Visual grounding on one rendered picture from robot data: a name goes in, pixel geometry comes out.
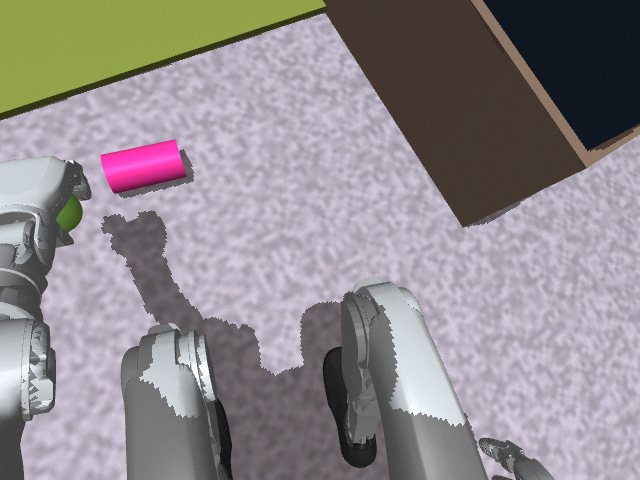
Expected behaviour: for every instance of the left robot arm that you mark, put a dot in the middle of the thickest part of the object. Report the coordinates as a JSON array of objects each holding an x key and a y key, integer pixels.
[{"x": 27, "y": 363}]

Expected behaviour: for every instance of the right robot foot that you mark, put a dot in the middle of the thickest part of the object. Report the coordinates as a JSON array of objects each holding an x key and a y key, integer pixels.
[{"x": 356, "y": 454}]

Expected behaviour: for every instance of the left robot foot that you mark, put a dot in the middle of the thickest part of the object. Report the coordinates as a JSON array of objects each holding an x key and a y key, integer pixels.
[{"x": 225, "y": 440}]

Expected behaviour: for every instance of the right robot hand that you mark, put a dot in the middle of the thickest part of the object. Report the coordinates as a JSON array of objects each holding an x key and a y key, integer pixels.
[{"x": 513, "y": 459}]

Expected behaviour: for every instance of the left robot hand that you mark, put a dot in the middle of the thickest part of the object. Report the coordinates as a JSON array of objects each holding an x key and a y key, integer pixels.
[{"x": 46, "y": 183}]

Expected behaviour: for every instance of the bed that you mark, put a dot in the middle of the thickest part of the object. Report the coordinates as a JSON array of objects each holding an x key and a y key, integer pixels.
[{"x": 500, "y": 99}]

